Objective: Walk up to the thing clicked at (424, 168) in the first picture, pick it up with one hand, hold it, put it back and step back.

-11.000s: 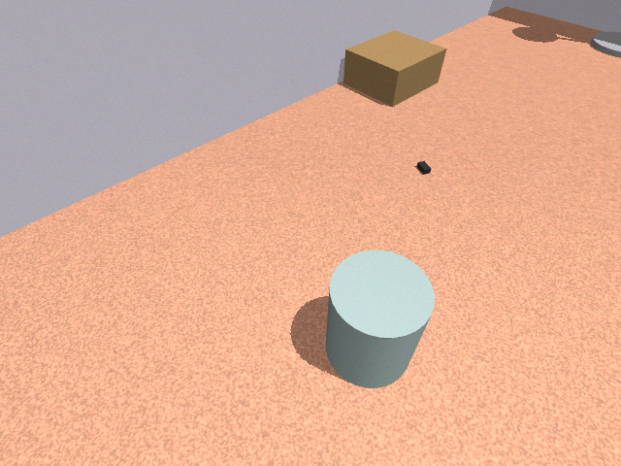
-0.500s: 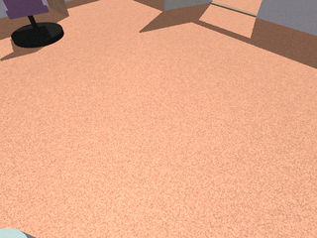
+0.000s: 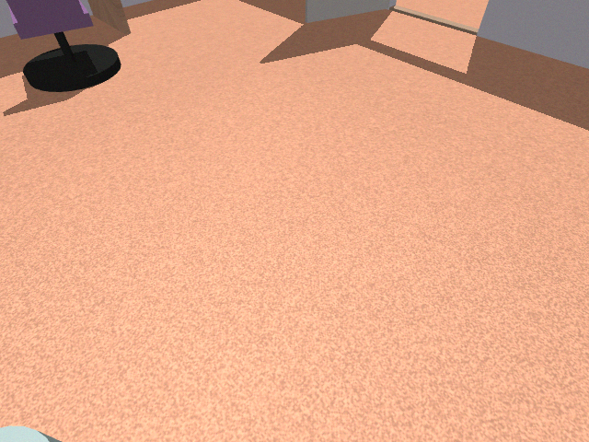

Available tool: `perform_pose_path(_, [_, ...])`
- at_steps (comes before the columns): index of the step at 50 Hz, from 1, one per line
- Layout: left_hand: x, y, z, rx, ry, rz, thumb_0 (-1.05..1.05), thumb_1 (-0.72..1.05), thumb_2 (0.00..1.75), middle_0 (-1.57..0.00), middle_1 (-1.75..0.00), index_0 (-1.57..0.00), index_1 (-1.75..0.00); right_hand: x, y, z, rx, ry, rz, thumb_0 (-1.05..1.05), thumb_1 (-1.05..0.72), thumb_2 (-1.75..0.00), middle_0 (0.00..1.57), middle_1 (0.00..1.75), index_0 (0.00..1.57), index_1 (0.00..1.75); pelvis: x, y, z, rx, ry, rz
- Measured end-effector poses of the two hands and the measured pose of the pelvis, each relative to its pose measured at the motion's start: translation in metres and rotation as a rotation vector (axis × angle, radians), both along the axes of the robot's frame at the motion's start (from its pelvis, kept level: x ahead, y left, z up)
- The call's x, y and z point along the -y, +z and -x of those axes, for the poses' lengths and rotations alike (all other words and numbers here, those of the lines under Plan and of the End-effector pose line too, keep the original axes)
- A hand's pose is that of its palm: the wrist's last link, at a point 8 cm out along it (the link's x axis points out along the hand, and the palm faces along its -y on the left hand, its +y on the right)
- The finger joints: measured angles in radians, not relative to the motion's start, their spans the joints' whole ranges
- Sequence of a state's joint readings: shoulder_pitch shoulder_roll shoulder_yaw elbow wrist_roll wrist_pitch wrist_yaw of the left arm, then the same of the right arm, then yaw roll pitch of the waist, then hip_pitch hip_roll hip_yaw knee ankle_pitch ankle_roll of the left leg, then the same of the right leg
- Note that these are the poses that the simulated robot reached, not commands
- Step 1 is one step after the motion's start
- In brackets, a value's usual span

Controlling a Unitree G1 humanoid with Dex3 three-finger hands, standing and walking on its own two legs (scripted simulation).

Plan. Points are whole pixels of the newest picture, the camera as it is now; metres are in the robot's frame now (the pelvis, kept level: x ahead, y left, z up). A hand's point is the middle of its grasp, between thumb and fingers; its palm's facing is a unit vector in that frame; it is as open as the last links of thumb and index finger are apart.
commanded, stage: stand
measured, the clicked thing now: out of the picture +0.45 +1.67 -0.77
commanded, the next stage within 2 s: walk up in 0.06 s
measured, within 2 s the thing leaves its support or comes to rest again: neither
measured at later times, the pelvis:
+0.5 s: pelvis +0.08 +0.10 -0.03, yaw +9 degrees
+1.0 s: pelvis +0.30 +0.07 -0.02, yaw +27 degrees
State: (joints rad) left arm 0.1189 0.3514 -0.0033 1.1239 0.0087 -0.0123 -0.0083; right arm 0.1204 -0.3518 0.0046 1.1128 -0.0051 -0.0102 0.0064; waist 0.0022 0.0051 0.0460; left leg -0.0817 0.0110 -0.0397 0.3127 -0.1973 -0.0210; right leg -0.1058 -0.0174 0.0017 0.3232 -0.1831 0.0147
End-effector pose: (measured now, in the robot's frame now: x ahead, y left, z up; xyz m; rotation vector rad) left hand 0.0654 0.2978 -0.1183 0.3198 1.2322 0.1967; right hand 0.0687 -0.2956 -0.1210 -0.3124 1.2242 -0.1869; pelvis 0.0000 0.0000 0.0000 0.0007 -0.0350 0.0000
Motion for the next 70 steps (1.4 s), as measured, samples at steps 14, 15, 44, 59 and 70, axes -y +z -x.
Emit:
perform_pose_path(14, [-0.057, 0.002, 0.032, 0.053, 0.125, -0.032, 0.00, 0.90, 0.90, -0.20, -0.30, -0.21, -0.30, -0.005, 0.013, -0.035, -0.031, 0.105, 0.045, 0.01, -0.90, -0.89, 0.20, 0.30, 0.20, 0.30, -0.032, -0.007, -0.025, 0.009, 0.095, 0.029])
perform_pose_path(15, [-0.066, 0.000, 0.034, 0.038, 0.131, -0.035, 0.00, 0.90, 0.90, -0.20, -0.30, -0.21, -0.30, -0.009, 0.015, -0.043, -0.025, 0.112, 0.053, 0.01, -0.91, -0.89, 0.20, 0.30, 0.20, 0.29, -0.038, -0.009, -0.030, 0.011, 0.102, 0.032])
perform_pose_path(44, [-0.125, 0.007, -0.193, 0.241, 0.259, -0.030, 0.01, 0.91, 0.90, -0.20, -0.30, -0.20, -0.30, -0.088, 0.009, -0.276, -0.008, 0.354, 0.078, 0.01, -0.90, -0.89, 0.21, 0.30, 0.21, 0.30, -0.088, -0.022, -0.245, -0.029, 0.384, -0.027])
perform_pose_path(59, [-0.061, 0.013, -0.174, 0.121, 0.546, -0.048, 0.00, 0.90, 0.90, -0.20, -0.30, -0.21, -0.30, -0.133, 0.024, -0.533, 0.152, 0.669, 0.054, 0.01, -0.91, -0.89, 0.20, 0.30, 0.20, 0.29, -0.071, -0.011, -0.361, -0.005, 0.562, -0.004])
perform_pose_path(70, [-0.043, -0.035, -0.170, -0.025, 0.700, 0.025, 0.01, 0.91, 0.90, -0.20, -0.30, -0.20, -0.30, -0.212, 0.006, -0.619, 0.194, 0.817, 0.050, 0.01, -0.90, -0.89, 0.20, 0.30, 0.20, 0.30, -0.082, -0.036, -0.401, 0.003, 0.672, -0.007])
